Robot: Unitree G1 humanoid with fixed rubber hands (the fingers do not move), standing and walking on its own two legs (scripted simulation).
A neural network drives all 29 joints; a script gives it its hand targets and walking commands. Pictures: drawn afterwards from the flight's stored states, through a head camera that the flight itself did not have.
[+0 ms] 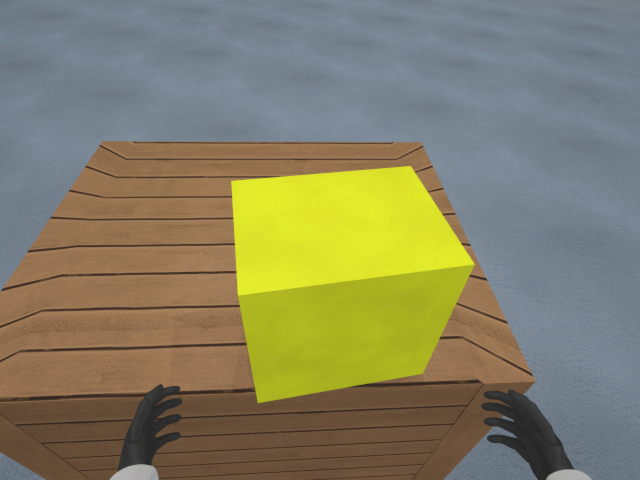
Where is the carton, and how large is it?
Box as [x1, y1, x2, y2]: [231, 166, 474, 402]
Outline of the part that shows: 410,166 231,181 238,298 258,402 422,373 474,264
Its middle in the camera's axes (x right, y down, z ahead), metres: +0.02 +0.06 +0.55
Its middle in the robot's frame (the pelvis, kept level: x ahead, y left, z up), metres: +0.37 +0.00 +0.05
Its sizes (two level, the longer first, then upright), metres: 0.253 0.193 0.251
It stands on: a pedestal, 0.70 m high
